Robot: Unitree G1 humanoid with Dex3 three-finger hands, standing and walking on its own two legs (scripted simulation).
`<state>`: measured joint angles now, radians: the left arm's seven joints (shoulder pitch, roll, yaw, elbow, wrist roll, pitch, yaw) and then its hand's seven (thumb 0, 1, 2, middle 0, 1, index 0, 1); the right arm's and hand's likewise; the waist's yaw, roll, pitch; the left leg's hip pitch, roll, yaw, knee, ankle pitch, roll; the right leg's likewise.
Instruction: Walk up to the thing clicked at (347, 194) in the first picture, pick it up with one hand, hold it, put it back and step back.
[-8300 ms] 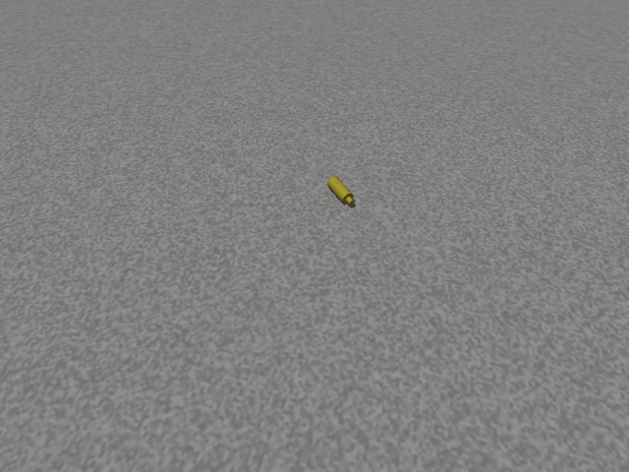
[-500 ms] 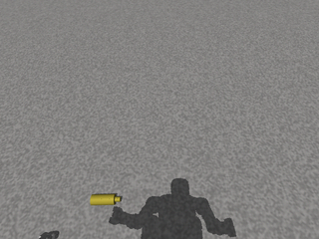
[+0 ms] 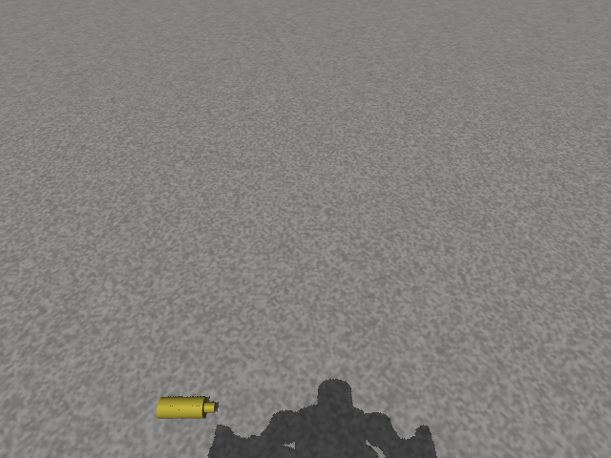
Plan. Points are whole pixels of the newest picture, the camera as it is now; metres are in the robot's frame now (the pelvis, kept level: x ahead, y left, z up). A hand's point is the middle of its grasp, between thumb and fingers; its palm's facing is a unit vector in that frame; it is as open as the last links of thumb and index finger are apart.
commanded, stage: stand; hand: left
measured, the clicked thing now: (187, 407) +0.42 +0.38 -0.75
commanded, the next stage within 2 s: none
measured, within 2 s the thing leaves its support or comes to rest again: neither
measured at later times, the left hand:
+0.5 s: hand out of the picture +0.08 +0.26 -0.15, palm faces -0.01 -0.94 -0.35, open 7.4 cm
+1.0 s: hand out of the picture +0.10 +0.26 -0.15, palm faces -0.01 -0.94 -0.34, open 7.3 cm
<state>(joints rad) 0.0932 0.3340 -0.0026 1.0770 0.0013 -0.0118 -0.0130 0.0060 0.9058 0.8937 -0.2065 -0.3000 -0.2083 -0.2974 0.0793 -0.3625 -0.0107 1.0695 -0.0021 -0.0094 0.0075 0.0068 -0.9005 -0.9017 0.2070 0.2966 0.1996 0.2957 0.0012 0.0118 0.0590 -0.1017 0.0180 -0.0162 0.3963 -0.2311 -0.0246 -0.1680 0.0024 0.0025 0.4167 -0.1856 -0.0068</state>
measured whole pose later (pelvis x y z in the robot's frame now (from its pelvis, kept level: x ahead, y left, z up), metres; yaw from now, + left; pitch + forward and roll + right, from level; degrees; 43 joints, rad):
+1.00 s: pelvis +0.02 +0.01 +0.01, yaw +0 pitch -1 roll +0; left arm 0.08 0.35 0.00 1.14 0.00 -0.01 -0.01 0.00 0.91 0.89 -0.20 -0.30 -0.21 -0.30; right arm 0.08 -0.35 0.00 1.14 -0.01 -0.01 0.01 0.01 -0.90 -0.90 0.21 0.30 0.20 0.30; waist 0.01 0.00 0.05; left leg -0.08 0.01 -0.01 0.30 -0.21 -0.01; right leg -0.14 -0.01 0.01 0.32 -0.16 0.01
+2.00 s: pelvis +0.02 +0.01 +0.01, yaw +0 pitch -2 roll +0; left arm 0.10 0.35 0.00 1.13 0.00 -0.01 0.00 0.00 0.91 0.89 -0.21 -0.30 -0.21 -0.30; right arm 0.11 -0.35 0.00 1.13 -0.01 0.00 0.01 0.01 -0.90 -0.90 0.21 0.30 0.20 0.30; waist 0.00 0.01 0.04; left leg -0.05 0.01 -0.01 0.29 -0.20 -0.02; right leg -0.12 -0.01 0.00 0.32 -0.16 0.00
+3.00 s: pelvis -0.02 +0.10 -0.02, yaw +0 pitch -3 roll -1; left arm 0.16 0.38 0.06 0.94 0.03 0.02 -0.02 0.01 0.91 0.89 -0.20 -0.30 -0.21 -0.30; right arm 0.18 -0.40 -0.05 0.91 0.00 0.00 -0.03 0.01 -0.90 -0.90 0.21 0.30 0.20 0.30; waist 0.00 0.02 0.14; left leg -0.29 0.05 -0.01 0.74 -0.42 0.00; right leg -0.22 0.03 0.00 0.62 -0.34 -0.02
